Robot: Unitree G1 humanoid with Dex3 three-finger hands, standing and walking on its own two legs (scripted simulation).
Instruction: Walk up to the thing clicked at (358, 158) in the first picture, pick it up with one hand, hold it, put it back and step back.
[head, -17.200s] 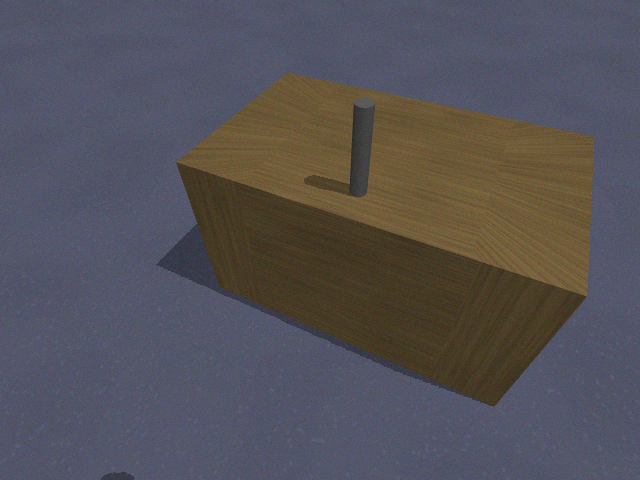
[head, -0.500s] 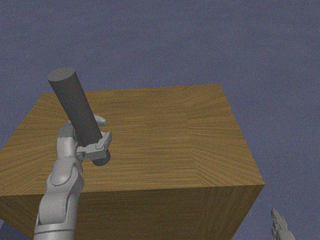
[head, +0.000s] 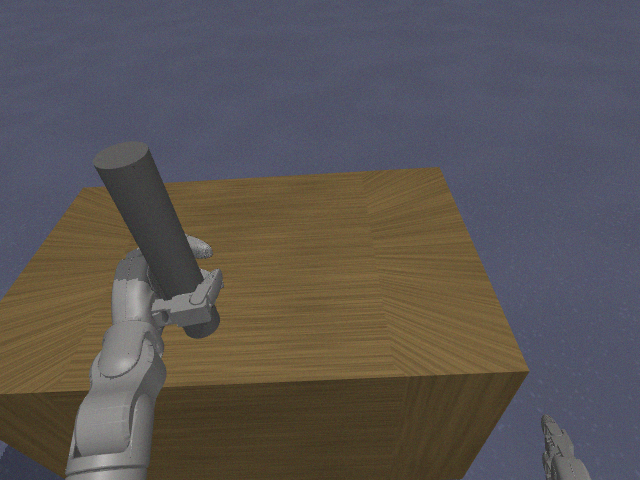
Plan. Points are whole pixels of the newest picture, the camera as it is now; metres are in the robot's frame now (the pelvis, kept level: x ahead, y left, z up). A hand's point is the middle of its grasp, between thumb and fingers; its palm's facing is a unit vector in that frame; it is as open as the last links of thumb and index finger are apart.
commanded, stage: hold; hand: left
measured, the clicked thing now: (169, 255) +0.33 +0.18 +0.19
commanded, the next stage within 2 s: crouch in 1.48 s
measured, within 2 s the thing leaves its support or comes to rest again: neither
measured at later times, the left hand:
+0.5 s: hand (186, 272) +0.33 +0.17 +0.16, palm faces +0.18 -0.98 +0.00, open 6.0 cm
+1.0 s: hand (187, 281) +0.32 +0.17 +0.15, palm faces +0.16 -0.99 +0.00, open 6.0 cm
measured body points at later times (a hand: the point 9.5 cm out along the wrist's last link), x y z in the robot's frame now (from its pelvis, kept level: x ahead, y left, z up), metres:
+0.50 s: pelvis +0.00 +0.00 +0.00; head -0.02 -0.02 +0.45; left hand +0.31 +0.22 +0.16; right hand +0.16 -0.27 -0.07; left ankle +0.01 +0.13 -0.73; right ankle -0.02 -0.13 -0.73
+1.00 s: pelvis +0.00 +0.00 +0.00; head -0.02 -0.01 +0.45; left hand +0.31 +0.22 +0.16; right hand +0.16 -0.26 -0.07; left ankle +0.01 +0.13 -0.73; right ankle -0.02 -0.13 -0.73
